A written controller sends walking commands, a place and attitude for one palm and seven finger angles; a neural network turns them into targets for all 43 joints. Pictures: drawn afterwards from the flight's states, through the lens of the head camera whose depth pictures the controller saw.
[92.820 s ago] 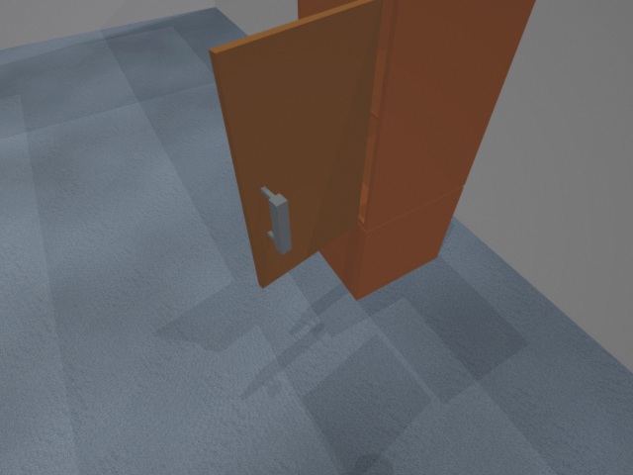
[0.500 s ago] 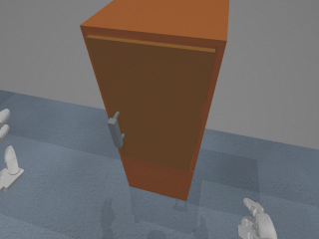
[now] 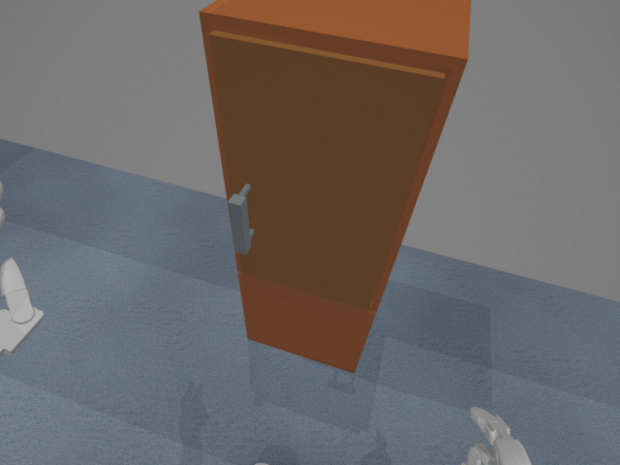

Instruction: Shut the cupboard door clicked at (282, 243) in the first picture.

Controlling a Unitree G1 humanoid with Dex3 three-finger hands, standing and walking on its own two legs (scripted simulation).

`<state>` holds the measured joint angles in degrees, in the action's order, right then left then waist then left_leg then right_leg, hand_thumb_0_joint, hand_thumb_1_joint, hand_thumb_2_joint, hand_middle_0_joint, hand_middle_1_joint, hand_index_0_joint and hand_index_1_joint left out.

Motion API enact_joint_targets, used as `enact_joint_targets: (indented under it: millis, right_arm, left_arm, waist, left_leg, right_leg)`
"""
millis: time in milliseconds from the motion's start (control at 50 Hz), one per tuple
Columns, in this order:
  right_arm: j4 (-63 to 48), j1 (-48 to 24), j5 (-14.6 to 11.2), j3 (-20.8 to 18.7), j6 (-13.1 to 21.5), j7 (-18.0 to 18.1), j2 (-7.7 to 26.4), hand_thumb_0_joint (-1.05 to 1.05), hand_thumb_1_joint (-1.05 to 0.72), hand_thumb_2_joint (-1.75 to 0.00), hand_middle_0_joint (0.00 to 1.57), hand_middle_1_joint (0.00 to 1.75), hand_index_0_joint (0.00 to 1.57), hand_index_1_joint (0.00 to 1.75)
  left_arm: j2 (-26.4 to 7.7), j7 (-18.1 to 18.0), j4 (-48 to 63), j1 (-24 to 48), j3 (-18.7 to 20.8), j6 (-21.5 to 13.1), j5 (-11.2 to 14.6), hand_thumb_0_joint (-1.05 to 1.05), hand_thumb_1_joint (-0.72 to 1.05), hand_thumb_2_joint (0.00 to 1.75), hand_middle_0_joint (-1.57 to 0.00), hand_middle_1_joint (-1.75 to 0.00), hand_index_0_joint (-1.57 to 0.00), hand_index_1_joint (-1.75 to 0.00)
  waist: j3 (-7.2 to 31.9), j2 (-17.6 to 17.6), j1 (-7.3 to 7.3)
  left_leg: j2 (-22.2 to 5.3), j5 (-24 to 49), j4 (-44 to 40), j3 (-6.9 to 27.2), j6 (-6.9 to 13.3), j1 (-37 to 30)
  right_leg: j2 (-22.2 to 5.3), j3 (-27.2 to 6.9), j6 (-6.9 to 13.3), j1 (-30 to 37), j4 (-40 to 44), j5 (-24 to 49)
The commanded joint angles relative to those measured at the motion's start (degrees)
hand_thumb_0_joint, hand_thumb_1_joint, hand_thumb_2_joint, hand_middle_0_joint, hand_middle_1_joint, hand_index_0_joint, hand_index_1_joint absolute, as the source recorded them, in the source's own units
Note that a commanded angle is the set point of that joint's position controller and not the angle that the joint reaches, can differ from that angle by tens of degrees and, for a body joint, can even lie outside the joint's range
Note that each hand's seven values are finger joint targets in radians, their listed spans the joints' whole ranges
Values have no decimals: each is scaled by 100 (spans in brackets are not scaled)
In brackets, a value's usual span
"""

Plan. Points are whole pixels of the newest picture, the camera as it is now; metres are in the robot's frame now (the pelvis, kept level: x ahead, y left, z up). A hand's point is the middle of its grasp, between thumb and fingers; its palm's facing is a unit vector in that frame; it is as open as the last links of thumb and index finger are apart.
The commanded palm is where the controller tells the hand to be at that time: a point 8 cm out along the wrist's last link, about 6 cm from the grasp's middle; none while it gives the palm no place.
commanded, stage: step back with the hand held close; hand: left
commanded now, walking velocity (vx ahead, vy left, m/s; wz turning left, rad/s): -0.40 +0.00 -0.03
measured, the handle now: (244, 219) +0.58 +0.17 -0.09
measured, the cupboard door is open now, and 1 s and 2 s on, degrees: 0 0 0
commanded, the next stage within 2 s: stop stepping back and stand still in 0.38 s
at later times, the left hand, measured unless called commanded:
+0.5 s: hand (47, 403) +0.13 +0.21 +0.19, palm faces +0.24 -0.83 -0.51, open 7.4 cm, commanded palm +0.06 +0.28 +0.19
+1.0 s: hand out of the picture +0.06 +0.27 +0.19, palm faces +0.35 -0.80 -0.49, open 7.4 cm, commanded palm +0.00 +0.31 +0.19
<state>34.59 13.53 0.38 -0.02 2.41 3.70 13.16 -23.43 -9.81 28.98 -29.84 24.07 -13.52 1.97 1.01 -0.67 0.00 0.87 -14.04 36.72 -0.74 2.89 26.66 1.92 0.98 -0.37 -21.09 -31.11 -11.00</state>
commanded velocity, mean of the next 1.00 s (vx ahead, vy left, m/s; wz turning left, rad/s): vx -0.13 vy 0.01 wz -0.01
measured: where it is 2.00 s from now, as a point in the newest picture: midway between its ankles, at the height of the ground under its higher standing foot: outside the picture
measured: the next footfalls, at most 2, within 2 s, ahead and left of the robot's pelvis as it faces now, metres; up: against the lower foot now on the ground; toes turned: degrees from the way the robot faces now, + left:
right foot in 0.30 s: -0.14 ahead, -0.11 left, +0.00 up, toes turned +1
left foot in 0.68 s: +0.01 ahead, +0.10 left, +0.00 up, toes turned -1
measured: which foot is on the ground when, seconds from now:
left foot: down 0.00-0.52, up 0.54-0.66, down 0.68-1.00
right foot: down 0.00-0.08, up 0.10-0.28, down 0.30-1.00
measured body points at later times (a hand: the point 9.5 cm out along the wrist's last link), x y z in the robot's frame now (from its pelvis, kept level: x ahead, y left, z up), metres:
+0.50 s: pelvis -0.10 -0.02 +0.00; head -0.06 +0.01 +0.44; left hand +0.11 +0.26 +0.21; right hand +0.10 -0.24 -0.06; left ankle +0.09 +0.07 -0.72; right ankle -0.18 -0.12 -0.72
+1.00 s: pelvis -0.14 +0.02 +0.01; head -0.15 +0.04 +0.46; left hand +0.04 +0.31 +0.21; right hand +0.00 -0.20 -0.06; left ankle -0.03 +0.10 -0.72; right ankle -0.18 -0.11 -0.72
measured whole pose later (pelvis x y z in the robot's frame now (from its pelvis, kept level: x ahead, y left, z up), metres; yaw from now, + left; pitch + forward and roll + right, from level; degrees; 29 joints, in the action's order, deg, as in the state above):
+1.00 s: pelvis -0.14 +0.02 +0.01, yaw -1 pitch +1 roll -2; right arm 35.5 15.3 1.2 3.0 8.2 3.3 8.3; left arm -28.2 -8.7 30.8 -35.4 25.5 -13.1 3.3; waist 2.1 0.8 -3.1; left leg 0.9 -4.6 25.2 1.6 1.6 22.7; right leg 2.5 -0.3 0.4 -8.6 -23.7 -16.1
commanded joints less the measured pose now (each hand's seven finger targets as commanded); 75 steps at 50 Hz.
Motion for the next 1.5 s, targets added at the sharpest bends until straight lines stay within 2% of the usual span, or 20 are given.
enact_joint_targets:
  millis: [0, 60, 160, 220, 300, 340, 380, 440, 520, 660, 700, 760, 860, 1040, 1160, 1260, 1280, 1320, 1420, 1480]
  right_arm:
    - [-872, -596, -47, -288, 344, 100, 748, 0, -90, -90, 20, 30, 20, 30]
    - [-950, -805, -29, -345, 456, 175, 896, 0, -90, -90, 20, 30, 20, 30]
    - [-811, -772, 98, -397, 601, 90, 822, 0, -90, -90, 20, 30, 20, 30]
    - [-522, -661, 147, -332, 716, 26, 753, 0, -90, -90, 20, 30, 20, 30]
    - [-240, -562, 117, -355, 767, -53, 697, 0, -90, -90, 20, 30, 20, 30]
    - [-356, -638, 60, -400, 718, -95, 648, 0, -90, -90, 20, 30, 20, 30]
    - [-575, -744, 5, -366, 640, -136, 566, 0, -90, -90, 20, 30, 20, 30]
    - [-963, -1058, -123, -245, 419, -94, 468, 0, -90, -90, 20, 30, 20, 30]
    - [-721, -816, -15, -202, 207, 66, 433, 0, -90, -90, 20, 30, 20, 30]
    - [-628, -621, -146, -240, 609, 293, 787, 0, -90, -90, 20, 30, 20, 30]
    - [-597, -468, -80, -142, 674, 243, 694, 0, -90, -90, 20, 30, 20, 30]
    - [-624, -544, -17, -152, 919, 220, 690, 0, -90, -90, 20, 30, 20, 30]
    - [-685, -404, 43, -160, 1036, 79, 589, 0, -90, -90, 20, 30, 20, 30]
    - [-589, -467, -8, -148, 717, 119, 561, 0, -90, -90, 20, 30, 20, 30]
    - [-554, -679, -24, -148, 826, 211, 631, 0, -90, -90, 20, 30, 20, 30]
    - [-655, -643, 28, -134, 830, 188, 549, 0, -90, -90, 20, 30, 20, 30]
    - [718, -972, -16, -369, 890, -282, 1620, 0, -90, -90, 20, 30, 20, 30]
    - [724, -396, -11, -378, 356, -326, 1286, 0, -90, -90, 20, 30, 20, 30]
    - [821, -110, 117, -239, -230, -321, 1045, 0, -90, -90, 20, 30, 20, 30]
    - [1019, 202, 184, -166, -324, -337, 830, 0, -90, -90, 20, 30, 20, 30]
  left_arm:
    - [-1228, -167, 1167, 258, 800, -416, 20, 0, 90, 90, -20, -30, -20, -30]
    - [-1246, -100, 1104, 203, 1048, -501, -60, 0, 90, 90, -20, -30, -20, -30]
    - [-1191, 69, 1086, -2, 1079, -487, 13, 0, 90, 90, -20, -30, -20, -30]
    - [-1097, 116, 1303, 153, 844, -611, 118, 0, 90, 90, -20, -30, -20, -30]
    - [-1224, 130, 1687, 444, 754, -718, 128, 0, 90, 90, -20, -30, -20, -30]
    - [-1372, 135, 1909, 456, 900, -658, 164, 0, 90, 90, -20, -30, -20, -30]
    - [-1516, 170, 1945, -66, 1181, -556, 267, 0, 90, 90, -20, -30, -20, -30]
    - [-1732, 243, 1598, -694, 1522, -432, 428, 0, 90, 90, -20, -30, -20, -30]
    - [-1595, 25, 916, -612, 1336, -174, 297, 0, 90, 90, -20, -30, -20, -30]
    - [-1141, -92, 341, 1353, 210, -2, 38, 0, 90, 90, -20, -30, -20, -30]
    - [-1075, -38, 760, 975, 239, -105, 58, 0, 90, 90, -20, -30, -20, -30]
    - [-1330, -75, 1579, 1090, 548, -286, 8, 0, 90, 90, -20, -30, -20, -30]
    - [-1392, -67, 1420, -417, 1058, -291, 64, 0, 90, 90, -20, -30, -20, -30]
    - [-861, -30, 395, -26, 466, 25, 187, 0, 90, 90, -20, -30, -20, -30]
    - [-1069, -71, 851, 1419, 268, -37, -19, 0, 90, 90, -20, -30, -20, -30]
    - [-1156, -94, 1002, 828, 572, -107, -27, 0, 90, 90, -20, -30, -20, -30]
    - [154, 767, -3948, 468, -1811, 825, -422, 0, 90, 90, -20, -30, -20, -30]
    - [109, 960, -4139, 730, -1801, 1329, -379, 0, 90, 90, -20, -30, -20, -30]
    - [-43, 905, -5336, 1835, -2038, 1503, -406, 0, 90, 90, -20, -30, -20, -30]
    - [101, 863, -6180, 1888, -2172, 1585, -377, 0, 90, 90, -20, -30, -20, -30]
  waist:
    - [410, -288, -107]
    - [432, -1361, 3]
    - [510, -966, 30]
    - [698, -1034, -1]
    - [2193, -991, 55]
    - [2662, -962, 15]
    - [2763, -742, 33]
    - [1714, 67, 1]
    - [-108, 347, -124]
    - [-728, 327, -84]
    - [-295, -556, -116]
    - [153, -1081, -42]
    - [901, -1285, -13]
    - [97, 12, -126]
    - [-53, -516, -104]
    - [103, -1034, -18]
    - [-455, -665, -96]
    - [359, -58, -41]
    - [-622, 1487, -324]
    - [-842, 403, -348]
  left_leg:
    - [-621, -1149, -1251, 882, 35, 103]
    - [-1647, -2918, -2875, 2027, 515, 2005]
    - [-1644, -2039, -2405, 1710, 525, 1383]
    - [-1510, -548, -2224, 1654, 300, -91]
    - [-1267, 4338, -1015, 968, 117, -3091]
    - [-1200, 4810, -811, 695, 115, -3600]
    - [-1167, 4404, -743, 593, 141, -3312]
    - [-713, 1519, -639, 119, -104, -1830]
    - [-207, -529, 1728, 417, -488, -694]
    - [-412, 314, -744, 440, -149, -1224]
    - [-685, 229, -1593, 1038, -78, -1135]
    - [-1100, -1941, -2854, 2061, 133, -729]
    - [-689, -1824, -2541, 1100, -154, -506]
    - [-386, -778, -1572, 514, -323, -1248]
    - [-451, -1224, -1962, 717, -264, -1399]
    - [-513, -1826, -2492, 961, -256, -900]
    - [-678, 215, -1184, 1104, -42, -395]
    - [-667, 874, -573, 740, -88, -1190]
    - [-163, -247, 716, 492, -205, -1246]
    - [-400, 250, 9, 745, -144, -1220]
  right_leg:
    - [-491, -767, 194, 226, 741, -1207]
    - [383, -238, -72, 2095, -1237, -465]
    - [374, -386, 12, 1768, -1092, -886]
    - [283, -294, 61, 1047, 71, -986]
    - [206, -296, -111, 311, 630, 212]
    - [217, -211, -246, 274, 408, 340]
    - [142, -197, -342, 501, 327, 700]
    - [-459, -475, -241, 334, 940, 837]
    - [-1924, -1895, 1018, -1406, 1976, -1508]
    - [-742, -876, 212, -302, 1517, -702]
    - [-253, -200, 64, 290, 841, -882]
    - [106, -222, -25, 986, 118, -1041]
    - [128, -8, 110, 1821, 673, -963]
    - [-227, -476, 233, 279, 1725, -1600]
    - [-92, -360, 113, 237, 1544, -1585]
    - [78, -133, 141, 890, 1150, -1345]
    - [-400, -105, 259, 411, 343, -251]
    - [-550, -466, 389, 124, 556, -836]
    - [-1149, -945, 916, -1348, 1226, -2293]
    - [-894, -684, 723, -1080, 565, -1856]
